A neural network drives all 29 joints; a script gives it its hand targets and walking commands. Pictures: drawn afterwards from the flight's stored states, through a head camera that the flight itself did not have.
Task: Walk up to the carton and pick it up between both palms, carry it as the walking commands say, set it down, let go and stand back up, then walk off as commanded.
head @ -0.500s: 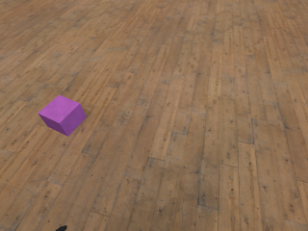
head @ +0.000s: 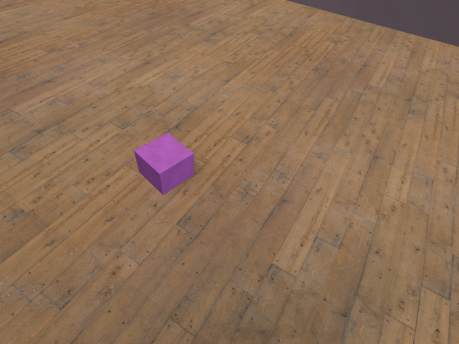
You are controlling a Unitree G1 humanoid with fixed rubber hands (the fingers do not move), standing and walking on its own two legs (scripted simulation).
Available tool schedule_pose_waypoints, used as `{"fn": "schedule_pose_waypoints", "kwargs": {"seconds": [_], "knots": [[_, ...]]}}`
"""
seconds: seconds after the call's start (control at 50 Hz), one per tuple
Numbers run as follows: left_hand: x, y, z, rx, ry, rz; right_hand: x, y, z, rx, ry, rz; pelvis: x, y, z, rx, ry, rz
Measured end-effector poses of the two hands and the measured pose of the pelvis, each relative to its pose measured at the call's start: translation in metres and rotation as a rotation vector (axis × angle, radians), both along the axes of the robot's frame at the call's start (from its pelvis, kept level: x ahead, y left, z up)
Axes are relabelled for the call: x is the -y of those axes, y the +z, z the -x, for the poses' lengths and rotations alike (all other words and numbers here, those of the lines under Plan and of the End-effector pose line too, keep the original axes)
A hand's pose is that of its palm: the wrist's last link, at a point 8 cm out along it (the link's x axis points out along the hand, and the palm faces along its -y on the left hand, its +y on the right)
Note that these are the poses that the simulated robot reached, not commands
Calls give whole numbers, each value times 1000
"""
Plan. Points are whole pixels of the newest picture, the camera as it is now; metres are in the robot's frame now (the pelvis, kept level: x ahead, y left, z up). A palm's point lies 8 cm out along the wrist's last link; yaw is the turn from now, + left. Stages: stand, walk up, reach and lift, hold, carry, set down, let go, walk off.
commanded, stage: walk up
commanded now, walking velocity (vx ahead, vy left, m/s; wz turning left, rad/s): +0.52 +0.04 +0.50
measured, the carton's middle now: (165, 163) +1.14 +0.34 -0.68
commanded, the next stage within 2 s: none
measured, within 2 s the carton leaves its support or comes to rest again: neither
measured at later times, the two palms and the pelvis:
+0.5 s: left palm (117, 276) +0.28 +0.25 -0.13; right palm (344, 269) +0.33 -0.25 -0.14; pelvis +0.27 +0.00 +0.00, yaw +10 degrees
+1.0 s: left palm (71, 214) +0.45 +0.42 -0.15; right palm (244, 161) +0.64 -0.02 -0.12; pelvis +0.50 +0.17 +0.00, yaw +16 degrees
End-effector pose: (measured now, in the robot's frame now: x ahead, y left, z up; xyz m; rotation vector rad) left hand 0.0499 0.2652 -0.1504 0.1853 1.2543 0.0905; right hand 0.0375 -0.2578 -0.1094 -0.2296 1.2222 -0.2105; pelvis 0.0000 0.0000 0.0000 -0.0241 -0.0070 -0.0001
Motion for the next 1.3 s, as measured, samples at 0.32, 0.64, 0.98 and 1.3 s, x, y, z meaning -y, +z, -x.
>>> {"fn": "schedule_pose_waypoints", "kwargs": {"seconds": [0.32,0.64,0.98,1.3], "knots": [[22,25,-258,269,36,3,-25,-33,-74,-313,-41,-104,5,-11,-185,-27,142,-16],[-4,36,-179,-178,396,-60,-65,-5,-461,67,325,-94,-40,12,-337,-3,190,-36],[-143,-5,-374,-87,380,26,-238,-10,-600,63,371,-79,-168,-1,-491,-7,282,0],[-160,17,-615,100,252,39,-199,-14,-591,-202,132,-35,-180,7,-626,17,269,-14]]}}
